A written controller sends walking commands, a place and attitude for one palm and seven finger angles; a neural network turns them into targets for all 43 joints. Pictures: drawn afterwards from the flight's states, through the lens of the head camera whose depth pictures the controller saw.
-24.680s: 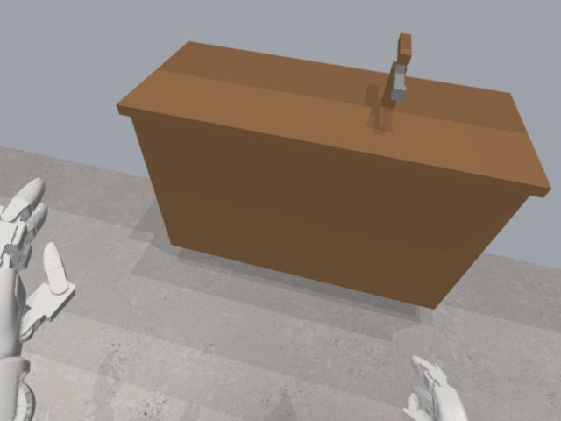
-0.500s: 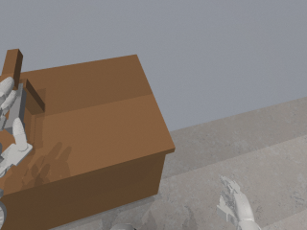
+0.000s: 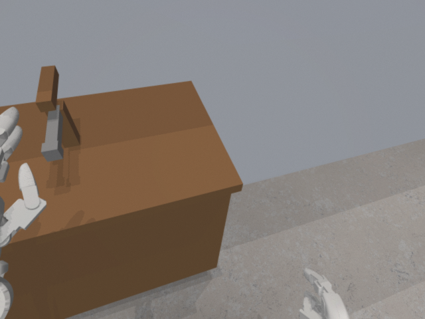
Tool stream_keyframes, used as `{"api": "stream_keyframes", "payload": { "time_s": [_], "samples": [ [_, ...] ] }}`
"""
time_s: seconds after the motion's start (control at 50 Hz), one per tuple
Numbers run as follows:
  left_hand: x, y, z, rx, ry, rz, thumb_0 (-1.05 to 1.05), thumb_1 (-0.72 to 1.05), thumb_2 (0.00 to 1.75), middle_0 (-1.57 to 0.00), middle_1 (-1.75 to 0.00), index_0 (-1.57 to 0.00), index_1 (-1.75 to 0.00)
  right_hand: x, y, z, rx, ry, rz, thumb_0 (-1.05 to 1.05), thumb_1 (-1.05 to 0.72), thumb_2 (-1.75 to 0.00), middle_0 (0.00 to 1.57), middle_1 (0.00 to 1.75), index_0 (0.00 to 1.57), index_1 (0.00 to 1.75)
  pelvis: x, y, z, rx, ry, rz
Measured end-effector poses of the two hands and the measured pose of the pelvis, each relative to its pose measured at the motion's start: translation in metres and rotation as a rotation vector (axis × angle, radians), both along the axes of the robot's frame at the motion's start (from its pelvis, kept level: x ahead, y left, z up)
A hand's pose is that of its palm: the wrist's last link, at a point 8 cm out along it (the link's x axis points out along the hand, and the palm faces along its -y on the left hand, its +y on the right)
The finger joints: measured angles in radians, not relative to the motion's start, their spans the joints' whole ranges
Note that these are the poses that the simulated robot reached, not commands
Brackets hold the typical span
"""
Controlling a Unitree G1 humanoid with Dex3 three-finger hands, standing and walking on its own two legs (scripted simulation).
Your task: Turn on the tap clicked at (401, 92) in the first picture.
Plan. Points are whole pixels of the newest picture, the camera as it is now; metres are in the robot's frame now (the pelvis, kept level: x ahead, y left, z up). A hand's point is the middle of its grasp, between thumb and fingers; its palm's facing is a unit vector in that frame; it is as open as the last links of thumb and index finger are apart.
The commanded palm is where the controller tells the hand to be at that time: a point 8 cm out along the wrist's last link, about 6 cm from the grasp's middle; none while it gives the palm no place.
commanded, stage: come to a stop and stand still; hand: left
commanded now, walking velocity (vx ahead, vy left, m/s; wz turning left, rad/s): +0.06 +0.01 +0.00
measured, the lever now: (52, 151) +0.38 +0.35 +0.09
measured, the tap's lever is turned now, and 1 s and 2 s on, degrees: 0 0 0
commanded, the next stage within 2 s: look again from close up in 1.12 s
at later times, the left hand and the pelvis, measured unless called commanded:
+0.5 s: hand out of the picture +0.24 +0.31 +0.23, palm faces +0.54 -0.72 -0.43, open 7.4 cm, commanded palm +0.15 +0.29 +0.18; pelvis -0.01 +0.01 +0.00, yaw +0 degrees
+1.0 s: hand (45, 162) +0.27 +0.27 +0.19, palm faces +0.35 -0.84 -0.41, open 7.4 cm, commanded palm +0.21 +0.31 +0.18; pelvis +0.04 +0.03 +0.00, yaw -2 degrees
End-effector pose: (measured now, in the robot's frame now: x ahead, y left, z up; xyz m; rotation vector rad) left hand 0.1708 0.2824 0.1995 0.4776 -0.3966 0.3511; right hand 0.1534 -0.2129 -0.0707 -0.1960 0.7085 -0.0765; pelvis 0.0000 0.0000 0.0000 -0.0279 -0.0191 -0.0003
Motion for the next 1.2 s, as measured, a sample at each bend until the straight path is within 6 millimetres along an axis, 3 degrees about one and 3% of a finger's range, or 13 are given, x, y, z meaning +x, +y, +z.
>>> {"api": "stream_keyframes", "payload": {
  "time_s": [0.18,0.24,0.4,0.46,0.52,0.56,0.66,0.72,0.78,0.86,0.96,1.14,1.2],
  "samples": [
    [-0.010,0.013,-0.042,-0.116,0.172,0.021,0.01,0.89,0.90,-0.21,-0.30,-0.21,-0.30,-0.028,-0.014,0.002,-0.045,0.022,-0.065,0.01,-0.90,-0.90,0.21,0.30,0.20,0.30,-0.015,0.008,0.000,-0.004,-0.001,-0.017],
    [-0.010,0.015,-0.045,-0.129,0.172,0.012,0.02,0.89,0.90,-0.21,-0.30,-0.21,-0.30,-0.037,-0.017,0.005,-0.081,0.039,-0.081,0.01,-0.91,-0.90,0.21,0.30,0.20,0.30,-0.015,0.011,0.001,-0.006,-0.007,-0.013],
    [-0.004,0.020,-0.005,-0.012,0.017,0.010,0.02,0.89,0.90,-0.21,-0.30,-0.21,-0.30,-0.029,-0.011,0.002,-0.064,0.043,-0.055,0.01,-0.91,-0.90,0.21,0.30,0.20,0.30,-0.005,0.013,0.001,-0.011,-0.005,0.014],
    [0.013,0.045,0.025,0.152,-0.074,0.057,0.02,0.88,0.89,-0.22,-0.30,-0.21,-0.30,-0.021,-0.002,-0.005,-0.064,0.069,0.018,0.01,-0.91,-0.90,0.20,0.30,0.20,0.30,-0.007,0.009,0.000,-0.006,0.002,0.017],
    [0.033,0.066,0.039,0.124,-0.122,0.113,0.01,0.89,0.90,-0.21,-0.30,-0.21,-0.30,-0.011,0.004,-0.010,-0.021,0.080,0.040,0.01,-0.91,-0.90,0.21,0.30,0.20,0.30,-0.006,0.010,0.001,0.004,0.016,-0.006],
    [0.044,0.060,0.026,0.069,-0.058,0.095,0.01,0.89,0.90,-0.21,-0.30,-0.20,-0.30,-0.004,0.007,-0.011,0.024,0.057,0.019,0.01,-0.91,-0.90,0.21,0.30,0.20,0.30,-0.002,0.014,0.002,0.008,0.027,-0.024],
    [0.052,0.006,-0.038,-0.031,0.238,-0.093,0.01,0.90,0.90,-0.20,-0.30,-0.20,-0.30,0.009,0.011,-0.009,0.059,0.031,-0.036,0.01,-0.91,-0.90,0.21,0.30,0.20,0.30,0.015,0.023,0.004,0.012,0.046,-0.056],
    [0.051,-0.002,-0.060,-0.058,0.314,-0.146,0.02,0.89,0.90,-0.21,-0.30,-0.21,-0.30,0.016,0.011,-0.002,0.015,0.049,-0.045,0.01,-0.91,-0.90,0.21,0.30,0.20,0.30,0.024,0.021,0.004,0.015,0.049,-0.052],
    [0.058,0.014,-0.054,-0.031,0.264,-0.114,0.02,0.88,0.89,-0.22,-0.30,-0.22,-0.30,0.026,0.009,0.005,-0.039,0.061,-0.026,0.01,-0.91,-0.90,0.21,0.30,0.20,0.30,0.030,0.018,0.003,0.010,0.048,-0.037],
    [0.067,0.036,-0.021,0.018,0.096,-0.040,0.02,0.88,0.89,-0.22,-0.30,-0.22,-0.30,0.047,0.007,0.013,-0.078,0.028,0.012,0.01,-0.91,-0.90,0.21,0.30,0.20,0.30,0.034,0.020,0.002,-0.003,0.046,-0.027],
    [0.066,0.032,0.006,0.045,-0.018,-0.054,0.02,0.89,0.90,-0.21,-0.30,-0.21,-0.30,0.067,0.011,0.020,-0.059,-0.044,0.016,0.01,-0.91,-0.90,0.21,0.30,0.20,0.30,0.042,0.029,0.001,-0.008,0.050,-0.033],
    [0.058,0.047,-0.042,-0.050,0.203,-0.009,0.01,0.89,0.90,-0.21,-0.30,-0.21,-0.30,0.057,0.026,0.014,-0.035,0.000,-0.011,0.01,-0.91,-0.90,0.21,0.30,0.20,0.30,0.038,0.035,0.002,-0.007,0.048,-0.030],
    [0.049,0.048,-0.044,-0.080,0.195,0.004,0.02,0.89,0.90,-0.21,-0.30,-0.21,-0.30,0.047,0.029,0.013,-0.048,0.020,0.005,0.01,-0.91,-0.90,0.21,0.30,0.20,0.30,0.031,0.035,0.002,-0.006,0.037,-0.022]
  ]
}}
